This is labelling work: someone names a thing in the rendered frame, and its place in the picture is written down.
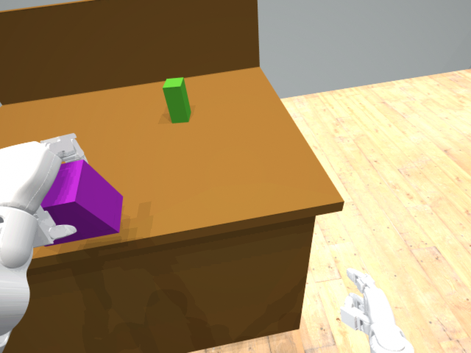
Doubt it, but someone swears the robot left hand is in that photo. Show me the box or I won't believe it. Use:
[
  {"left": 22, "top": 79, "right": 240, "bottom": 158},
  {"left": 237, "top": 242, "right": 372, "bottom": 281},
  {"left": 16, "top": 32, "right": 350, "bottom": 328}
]
[{"left": 0, "top": 133, "right": 88, "bottom": 248}]

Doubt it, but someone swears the table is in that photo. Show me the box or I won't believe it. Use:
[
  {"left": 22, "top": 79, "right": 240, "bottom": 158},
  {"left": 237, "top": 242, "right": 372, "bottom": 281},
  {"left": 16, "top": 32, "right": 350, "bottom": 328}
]
[{"left": 0, "top": 0, "right": 344, "bottom": 353}]

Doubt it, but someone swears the left robot forearm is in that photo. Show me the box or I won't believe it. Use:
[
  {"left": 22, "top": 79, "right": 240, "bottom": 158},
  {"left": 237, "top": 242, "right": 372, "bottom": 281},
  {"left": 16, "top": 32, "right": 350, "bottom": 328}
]
[{"left": 0, "top": 206, "right": 38, "bottom": 353}]

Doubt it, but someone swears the right robot forearm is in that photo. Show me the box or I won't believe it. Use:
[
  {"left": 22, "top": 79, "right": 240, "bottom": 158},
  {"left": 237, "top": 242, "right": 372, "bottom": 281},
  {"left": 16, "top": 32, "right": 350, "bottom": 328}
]
[{"left": 369, "top": 321, "right": 414, "bottom": 353}]

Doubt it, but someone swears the robot right hand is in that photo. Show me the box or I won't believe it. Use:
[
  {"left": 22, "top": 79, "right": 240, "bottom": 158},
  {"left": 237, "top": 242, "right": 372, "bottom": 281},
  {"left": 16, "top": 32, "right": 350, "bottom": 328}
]
[{"left": 340, "top": 268, "right": 396, "bottom": 335}]

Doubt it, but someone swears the sponge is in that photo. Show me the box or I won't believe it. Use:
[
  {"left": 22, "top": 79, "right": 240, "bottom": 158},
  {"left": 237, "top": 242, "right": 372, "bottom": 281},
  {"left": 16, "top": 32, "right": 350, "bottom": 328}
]
[{"left": 40, "top": 160, "right": 123, "bottom": 246}]

